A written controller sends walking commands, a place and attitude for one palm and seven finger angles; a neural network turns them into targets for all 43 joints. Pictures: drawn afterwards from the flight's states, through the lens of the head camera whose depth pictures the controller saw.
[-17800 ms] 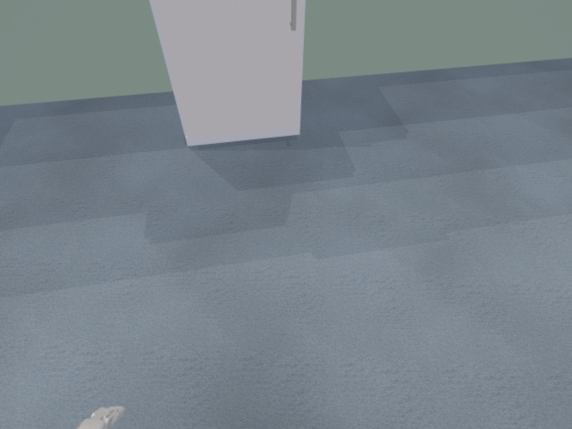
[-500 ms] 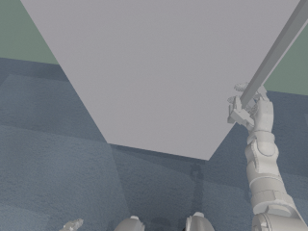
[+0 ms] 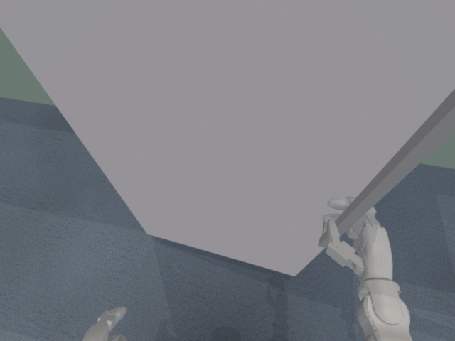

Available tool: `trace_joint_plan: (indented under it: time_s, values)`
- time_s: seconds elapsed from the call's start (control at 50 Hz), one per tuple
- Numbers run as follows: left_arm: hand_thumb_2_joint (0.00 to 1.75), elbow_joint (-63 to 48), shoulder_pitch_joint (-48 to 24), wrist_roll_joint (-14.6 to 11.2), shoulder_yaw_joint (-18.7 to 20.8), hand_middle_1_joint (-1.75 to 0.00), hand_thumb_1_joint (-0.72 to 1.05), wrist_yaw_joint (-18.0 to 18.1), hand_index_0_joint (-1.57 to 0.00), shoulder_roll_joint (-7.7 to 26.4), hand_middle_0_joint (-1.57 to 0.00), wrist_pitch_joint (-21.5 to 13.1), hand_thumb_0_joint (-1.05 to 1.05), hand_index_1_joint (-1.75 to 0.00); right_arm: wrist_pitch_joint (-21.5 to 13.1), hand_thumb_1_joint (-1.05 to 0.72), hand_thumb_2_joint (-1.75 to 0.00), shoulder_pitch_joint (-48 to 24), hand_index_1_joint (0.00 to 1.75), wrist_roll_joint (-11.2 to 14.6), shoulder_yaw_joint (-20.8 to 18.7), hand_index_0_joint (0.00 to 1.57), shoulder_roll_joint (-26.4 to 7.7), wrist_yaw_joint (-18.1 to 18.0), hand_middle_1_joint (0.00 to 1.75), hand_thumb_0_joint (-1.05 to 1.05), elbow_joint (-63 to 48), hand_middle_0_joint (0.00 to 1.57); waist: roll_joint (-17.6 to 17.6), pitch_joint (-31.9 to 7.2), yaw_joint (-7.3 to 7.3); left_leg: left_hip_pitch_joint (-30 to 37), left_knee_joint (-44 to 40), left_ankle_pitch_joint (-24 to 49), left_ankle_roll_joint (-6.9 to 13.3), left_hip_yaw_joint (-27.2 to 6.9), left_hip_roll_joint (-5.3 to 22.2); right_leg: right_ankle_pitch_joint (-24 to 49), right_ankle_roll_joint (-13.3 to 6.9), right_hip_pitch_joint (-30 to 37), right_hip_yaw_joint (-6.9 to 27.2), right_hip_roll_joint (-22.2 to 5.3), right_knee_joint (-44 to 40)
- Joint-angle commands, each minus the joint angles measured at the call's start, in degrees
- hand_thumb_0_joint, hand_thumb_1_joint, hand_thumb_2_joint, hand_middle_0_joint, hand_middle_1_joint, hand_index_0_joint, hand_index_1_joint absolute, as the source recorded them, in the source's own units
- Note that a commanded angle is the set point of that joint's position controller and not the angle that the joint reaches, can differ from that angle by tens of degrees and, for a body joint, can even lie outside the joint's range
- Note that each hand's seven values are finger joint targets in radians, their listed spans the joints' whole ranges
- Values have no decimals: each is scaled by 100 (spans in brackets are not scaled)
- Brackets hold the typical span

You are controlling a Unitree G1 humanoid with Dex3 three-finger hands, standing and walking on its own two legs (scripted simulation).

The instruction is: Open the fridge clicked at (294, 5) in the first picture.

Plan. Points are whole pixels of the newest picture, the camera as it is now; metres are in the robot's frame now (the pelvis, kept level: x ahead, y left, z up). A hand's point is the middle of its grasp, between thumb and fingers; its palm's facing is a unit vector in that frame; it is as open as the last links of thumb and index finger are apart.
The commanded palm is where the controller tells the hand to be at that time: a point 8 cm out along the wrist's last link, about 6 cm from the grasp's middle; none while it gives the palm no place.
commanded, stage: walk backward, drawing the door open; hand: right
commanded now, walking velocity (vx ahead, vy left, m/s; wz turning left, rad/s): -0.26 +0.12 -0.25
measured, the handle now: (373, 179) +0.36 -0.16 +0.12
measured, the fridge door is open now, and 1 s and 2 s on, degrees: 5 21 57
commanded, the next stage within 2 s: none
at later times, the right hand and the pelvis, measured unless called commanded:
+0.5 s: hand (323, 255) +0.27 -0.12 +0.01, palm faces +0.17 +0.97 -0.20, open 5.3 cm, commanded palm +0.23 -0.16 +0.01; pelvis +0.04 +0.03 +0.01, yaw -4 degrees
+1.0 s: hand (288, 326) +0.17 -0.06 +0.01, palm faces +0.36 +0.91 -0.19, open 5.2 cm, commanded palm +0.12 -0.10 +0.01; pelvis -0.03 +0.13 +0.02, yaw -24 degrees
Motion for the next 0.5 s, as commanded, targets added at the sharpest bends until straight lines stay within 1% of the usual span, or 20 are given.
trace_joint_plan:
  time_s: [0.0, 0.02, 0.06, 0.08, 0.1, 0.12, 0.14, 0.16, 0.18, 0.22, 0.24, 0.28, 0.34, 0.36, 0.38, 0.4, 0.42, 0.44, 0.46, 0.48]
  values:
    - [90, -508, 29, 117, 169, -30, 90, 395, -20, 689, -20, -217, 0, -30, 441, -90, -90, -807, 140, -240, 159, 45, -350, -292, 140, 0, -795, 45, -1434, -1485, 212, -1488, -189, 570, -125, 535, -563, 8545, -508, 5287, 817, -340, -836]
    - [90, -525, -87, 190, 122, -30, 90, 373, -20, 654, -20, -192, 0, -30, 582, -90, -90, -769, 140, -244, 238, 45, -269, -294, 140, 0, -692, 45, -1406, -1183, 116, -1571, -410, -154, -53, 551, -537, 8731, -515, 5406, 1023, -478, -967]
    - [90, -518, -178, 192, 23, -30, 90, 364, -20, 565, -20, -129, 0, -30, 826, -90, -90, -626, 140, -248, 236, 45, -305, -325, 140, 0, -445, 45, -879, -978, 47, -957, -1531, 310, -5, 562, -457, 8346, -405, 5235, 895, -470, -1037]
    - [90, -549, -204, 181, -1, -30, 90, 362, -20, 586, -20, -75, 0, -30, 889, -90, -90, -674, 140, -273, 222, 45, -394, -340, 140, 0, -536, 45, -683, -1188, 0, -178, -2205, 1330, 41, 625, -421, 8044, -269, 5004, 625, -323, -896]
    - [90, -613, -344, 127, -50, -30, 90, 381, -20, 539, -20, -44, 0, -30, 957, -90, -90, -493, 140, -267, 113, 45, -457, -350, 140, 0, -430, 45, -412, -1241, -35, 953, -2577, 2993, 74, 643, -370, 7502, -138, 4230, 332, -178, -830]
    - [90, -748, -623, 82, -103, -30, 90, 441, -20, 545, -20, -44, 0, -30, 965, -90, -90, -383, 140, -210, 94, 45, -513, -329, 140, 0, -507, 45, -65, -1129, -132, 2269, -2727, 4849, 176, 450, -88, 6215, -18, 3013, 170, -21, -750]
    - [90, -875, -902, -1, -65, -30, 90, 520, -20, 610, -20, -88, 0, -30, 968, -90, -90, -114, 140, -153, -27, 45, -532, -340, 140, 0, -307, 45, 821, -848, -391, 3996, -2416, 7703, 495, 32, 431, 3715, 104, 1049, -109, 365, -28]
    - [90, -954, -1160, -93, -17, -30, 90, 574, -20, 595, -20, -208, 0, -30, 922, -90, -90, 96, 140, -118, -34, 45, -419, -321, 140, 0, 52, 45, 2224, -568, -647, 5159, -1931, 9906, 680, -537, 1143, 347, 79, -749, -146, 966, 1139]
    - [90, -1015, -1152, -101, -2, -30, 90, 597, -20, 541, -20, -282, 0, -30, 919, -90, -90, 158, 140, -193, -78, 45, -460, -350, 140, 0, 406, 45, 2526, -386, -758, 4806, -1911, 9923, 422, -623, 1611, -733, -79, -1012, 253, 966, 1710]
    - [90, -778, -1251, -4, -133, -30, 90, 555, -20, 428, -20, -417, 0, -30, 842, -90, -90, -322, 140, -346, 11, 45, -279, -351, 140, 0, 16, 45, 1517, -256, -573, 4380, -1915, 8163, 726, -601, 1553, -373, -51, -958, 325, 662, 1423]
    - [90, -637, -1280, 20, -190, -30, 90, 524, -20, 401, -20, -416, 0, -30, 767, -90, -90, -401, 140, -374, 40, 45, -193, -366, 140, 0, -103, 45, 978, -322, -482, 4006, -2048, 7328, 769, -383, 1409, 37, -16, -498, 203, 537, 1001]
    - [90, -558, -1274, 36, -190, -30, 90, 507, -20, 449, -20, -377, 0, -30, 693, -90, -90, -513, 140, -382, 88, 45, -177, -411, 140, 0, -388, 45, 628, -501, -385, 3469, -2207, 6417, 577, 94, 1124, 1045, 3, 439, -96, 466, -40]
    - [90, -631, -1355, -14, -216, -30, 90, 521, -20, 497, -20, -328, 0, -30, 638, -90, -90, -208, 140, -312, 339, 45, -4, -448, 140, 0, -678, 45, 506, -503, -291, 2243, -2063, 5001, 34, 601, 513, 3027, -35, 2325, -436, 412, -1963]
    - [90, -634, -1278, -25, -169, -30, 90, 503, -20, 593, -20, -305, 0, -30, 597, -90, -90, -171, 140, -307, 451, 45, 0, -478, 140, 0, -834, 45, 225, -672, -195, 1855, -1417, 4329, -247, 662, 240, 4524, -255, 3175, -212, 52, -2382]
    - [90, -649, -1078, -24, -95, -30, 90, 441, -20, 767, -20, -292, 0, -30, 606, -90, -90, 19, 140, -315, 625, 45, 159, -512, 140, 0, -870, 45, -512, -933, -94, 1014, -66, 2231, -418, 571, -100, 6701, -799, 4089, 736, -712, -2240]
    - [90, -712, -1048, 75, -45, -30, 90, 316, -20, 714, -20, -367, 0, -30, 532, -90, -90, 325, 140, -381, 604, 45, 262, -616, 140, 0, -1115, 45, -864, -1068, -136, 354, 956, -422, -440, 345, -468, 7868, -1296, 4834, 1467, -1332, -2298]
    - [90, -681, -1017, 230, 61, -30, 90, 228, -20, 738, -20, -399, 0, -30, 649, -90, -90, 852, 140, -543, 515, 45, 353, -703, 140, 0, -837, 45, -789, -846, -154, 82, 1253, -1093, -201, 85, -550, 8084, -1469, 4416, 1961, -1509, -2241]
    - [90, -719, -1298, 278, 52, -30, 90, 183, -20, 628, -20, -434, 0, -30, 788, -90, -90, 1035, 140, -486, 298, 45, 189, -680, 140, 0, -1129, 45, -997, -891, -267, 213, 1040, -1107, -51, -361, -224, 6980, -1542, 3745, 2365, -1755, -2317]
    - [90, -665, -1377, 273, -5, -30, 90, 210, -20, 510, -20, -422, 0, -30, 896, -90, -90, 1062, 140, -473, 207, 45, 57, -666, 140, 0, -1119, 45, -922, -642, -301, 354, 617, -1152, -15, -552, -39, 5542, -1566, 3068, 2512, -1827, -2464]
    - [90, -684, -1434, 249, -50, -30, 90, 265, -20, 471, -20, -407, 0, -30, 977, -90, -90, 1051, 140, -433, 92, 45, -69, -667, 140, 0, -997, 45, -754, -439, -332, 780, -37, -1080, 41, -603, -5, 4356, -1466, 2388, 2490, -1695, -2538]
